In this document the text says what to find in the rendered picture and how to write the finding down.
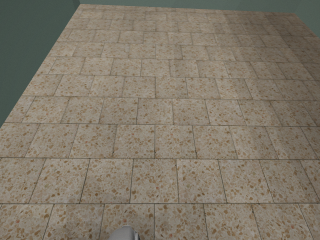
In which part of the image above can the robot left thigh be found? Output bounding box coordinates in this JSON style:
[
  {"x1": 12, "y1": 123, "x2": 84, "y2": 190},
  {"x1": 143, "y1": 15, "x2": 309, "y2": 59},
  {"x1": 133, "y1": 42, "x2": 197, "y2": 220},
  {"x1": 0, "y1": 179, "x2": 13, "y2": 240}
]
[{"x1": 108, "y1": 227, "x2": 139, "y2": 240}]

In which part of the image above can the robot left shin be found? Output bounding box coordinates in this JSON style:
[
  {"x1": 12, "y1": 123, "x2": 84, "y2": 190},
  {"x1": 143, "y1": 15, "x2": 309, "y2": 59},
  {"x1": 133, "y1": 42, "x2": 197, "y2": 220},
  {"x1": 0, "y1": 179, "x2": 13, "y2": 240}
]
[{"x1": 121, "y1": 225, "x2": 132, "y2": 229}]

